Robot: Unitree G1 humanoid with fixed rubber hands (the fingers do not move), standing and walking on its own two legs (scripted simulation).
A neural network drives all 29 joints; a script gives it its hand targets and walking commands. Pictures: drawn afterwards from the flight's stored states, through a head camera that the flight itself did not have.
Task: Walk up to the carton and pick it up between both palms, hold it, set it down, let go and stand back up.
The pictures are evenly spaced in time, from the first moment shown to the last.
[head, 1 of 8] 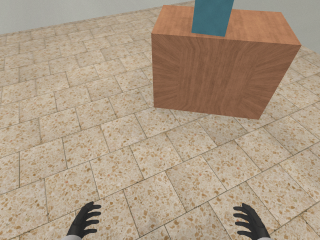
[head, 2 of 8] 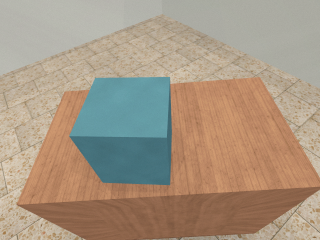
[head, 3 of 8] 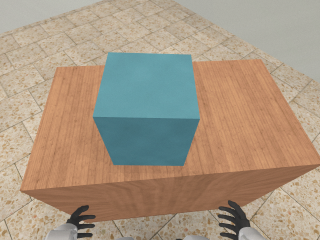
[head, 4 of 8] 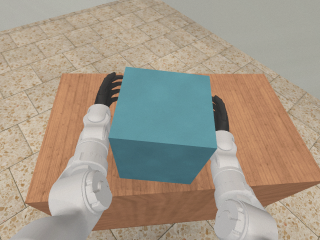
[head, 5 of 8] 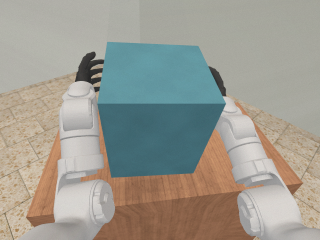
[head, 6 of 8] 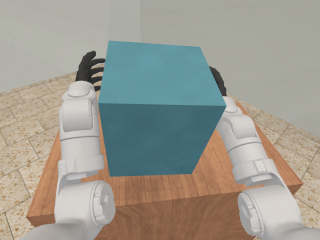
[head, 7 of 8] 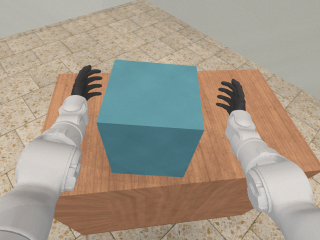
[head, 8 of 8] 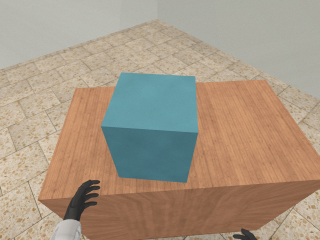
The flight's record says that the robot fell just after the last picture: no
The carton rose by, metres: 0.19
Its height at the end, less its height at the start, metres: +0.00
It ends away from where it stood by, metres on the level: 0.02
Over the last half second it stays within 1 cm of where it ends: yes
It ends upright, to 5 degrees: yes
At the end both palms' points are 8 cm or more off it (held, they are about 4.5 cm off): yes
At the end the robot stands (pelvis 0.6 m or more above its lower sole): yes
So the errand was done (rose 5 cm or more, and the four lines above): yes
